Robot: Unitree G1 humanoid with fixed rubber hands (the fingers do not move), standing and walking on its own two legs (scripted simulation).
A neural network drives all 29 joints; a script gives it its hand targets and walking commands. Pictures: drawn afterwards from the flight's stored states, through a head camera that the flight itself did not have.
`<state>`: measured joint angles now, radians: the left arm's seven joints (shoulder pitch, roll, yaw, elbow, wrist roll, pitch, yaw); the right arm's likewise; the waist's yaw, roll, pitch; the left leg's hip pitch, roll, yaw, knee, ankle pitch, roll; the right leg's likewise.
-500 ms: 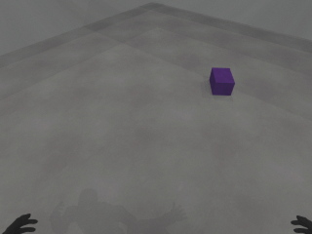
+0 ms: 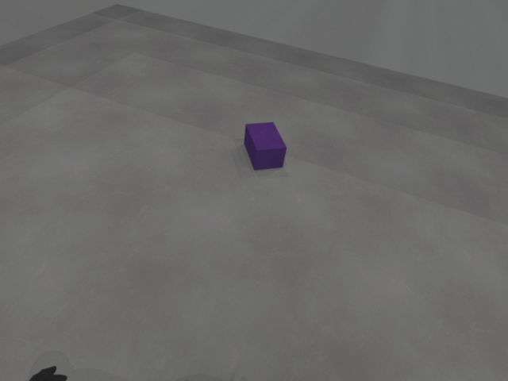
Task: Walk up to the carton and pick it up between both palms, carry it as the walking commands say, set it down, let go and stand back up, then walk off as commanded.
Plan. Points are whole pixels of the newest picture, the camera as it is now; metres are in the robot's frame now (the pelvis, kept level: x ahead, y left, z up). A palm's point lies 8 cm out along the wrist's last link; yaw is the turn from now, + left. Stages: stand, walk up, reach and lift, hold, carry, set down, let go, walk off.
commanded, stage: walk up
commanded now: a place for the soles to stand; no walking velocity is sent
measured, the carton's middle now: (264, 145) +1.58 -0.23 -0.69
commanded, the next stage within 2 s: none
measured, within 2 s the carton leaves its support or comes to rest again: neither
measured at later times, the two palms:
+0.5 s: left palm (98, 260) +0.38 +0.27 -0.07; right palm (430, 294) +0.31 -0.38 -0.08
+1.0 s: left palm (152, 152) +0.71 +0.22 -0.06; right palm (418, 236) +0.45 -0.42 -0.08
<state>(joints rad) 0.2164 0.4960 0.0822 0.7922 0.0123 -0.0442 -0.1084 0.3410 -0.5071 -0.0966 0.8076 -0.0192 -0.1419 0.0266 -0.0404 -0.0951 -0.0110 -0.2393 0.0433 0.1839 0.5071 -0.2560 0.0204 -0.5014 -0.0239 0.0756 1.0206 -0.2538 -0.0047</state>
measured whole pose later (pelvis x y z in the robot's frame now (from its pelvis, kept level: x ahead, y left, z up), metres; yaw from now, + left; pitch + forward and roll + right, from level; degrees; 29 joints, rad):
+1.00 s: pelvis +0.49 -0.07 +0.00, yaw -12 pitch -1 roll +1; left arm 0.19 0.49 0.09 0.79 0.02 -0.08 -0.10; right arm 0.38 -0.52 -0.08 0.78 0.00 -0.09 0.06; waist -0.07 -0.02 0.02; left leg -0.13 0.06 0.14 0.51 -0.36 -0.01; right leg -0.42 -0.06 -0.05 0.55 -0.18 -0.02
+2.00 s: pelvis +0.88 -0.15 +0.00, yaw -9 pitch -1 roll +0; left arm 0.34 0.51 0.08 0.76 0.01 -0.09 -0.05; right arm 0.28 -0.47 -0.06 0.79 -0.01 -0.08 0.07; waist 0.05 0.02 0.05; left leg -0.45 0.07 0.06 0.68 -0.26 0.01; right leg -0.23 -0.05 -0.09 0.56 -0.31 -0.02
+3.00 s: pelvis +1.08 -0.19 +0.00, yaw -9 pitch -2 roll +0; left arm 0.06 0.42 -0.01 1.05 -0.01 -0.04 0.01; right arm -0.01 -0.42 -0.01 1.03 0.01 -0.02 0.01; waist 0.02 0.00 0.05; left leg -0.21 0.04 0.04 0.49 -0.24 -0.01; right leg -0.19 -0.03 -0.04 0.47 -0.24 0.02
